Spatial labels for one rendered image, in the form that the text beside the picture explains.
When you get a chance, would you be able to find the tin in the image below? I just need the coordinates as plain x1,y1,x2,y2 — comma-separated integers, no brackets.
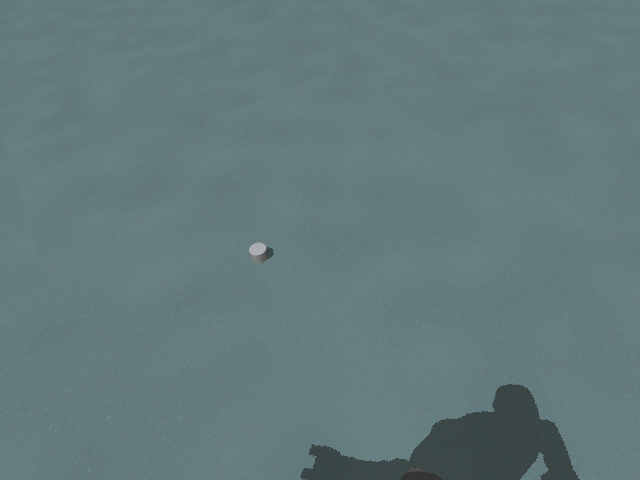
249,243,268,264

